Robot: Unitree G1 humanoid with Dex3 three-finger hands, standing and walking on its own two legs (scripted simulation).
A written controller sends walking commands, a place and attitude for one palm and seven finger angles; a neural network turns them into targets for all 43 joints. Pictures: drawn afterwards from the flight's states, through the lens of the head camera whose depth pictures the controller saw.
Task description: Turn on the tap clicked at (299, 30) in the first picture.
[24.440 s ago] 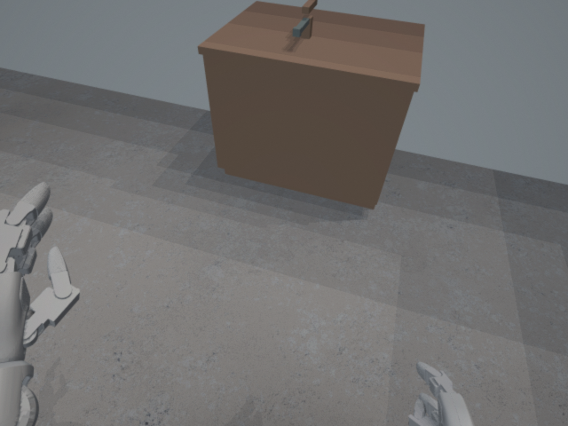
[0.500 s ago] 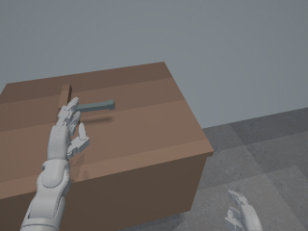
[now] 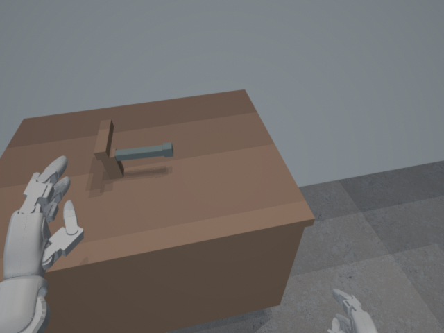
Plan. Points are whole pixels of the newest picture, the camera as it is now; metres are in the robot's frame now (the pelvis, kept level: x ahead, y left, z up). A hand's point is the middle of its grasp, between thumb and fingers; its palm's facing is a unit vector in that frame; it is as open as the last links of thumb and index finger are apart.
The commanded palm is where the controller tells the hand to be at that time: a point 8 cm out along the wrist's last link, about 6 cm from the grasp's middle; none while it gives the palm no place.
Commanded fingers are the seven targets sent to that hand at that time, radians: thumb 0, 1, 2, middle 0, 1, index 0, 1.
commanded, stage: draw the hand back beside the body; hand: left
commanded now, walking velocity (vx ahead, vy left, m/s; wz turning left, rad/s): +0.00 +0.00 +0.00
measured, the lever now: (168, 149) +0.56 +0.22 +0.01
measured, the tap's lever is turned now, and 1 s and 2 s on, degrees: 86 86 86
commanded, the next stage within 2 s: step back with the hand held close in 0.32 s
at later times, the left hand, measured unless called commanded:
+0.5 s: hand (61, 240) +0.19 +0.24 +0.16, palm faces +0.41 -0.85 -0.35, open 7.4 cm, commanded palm +0.15 +0.28 +0.17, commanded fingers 0.00 0.90 0.90 -0.20 -0.30 -0.20 -0.30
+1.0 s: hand (21, 272) +0.14 +0.28 +0.15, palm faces +0.37 -0.82 -0.44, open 7.4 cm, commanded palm +0.10 +0.31 +0.17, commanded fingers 0.00 0.90 0.90 -0.20 -0.30 -0.20 -0.30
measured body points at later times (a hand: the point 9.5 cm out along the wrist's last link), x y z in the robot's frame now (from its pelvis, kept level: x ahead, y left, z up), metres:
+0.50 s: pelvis -0.01 +0.00 +0.00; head -0.03 -0.02 +0.45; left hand +0.16 +0.28 +0.18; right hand +0.19 -0.21 -0.08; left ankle +0.01 +0.12 -0.74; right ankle -0.03 -0.09 -0.74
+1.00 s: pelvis -0.07 +0.03 -0.01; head -0.04 +0.03 +0.44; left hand +0.12 +0.32 +0.18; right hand +0.11 -0.20 -0.09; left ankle +0.01 +0.12 -0.74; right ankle -0.03 -0.09 -0.74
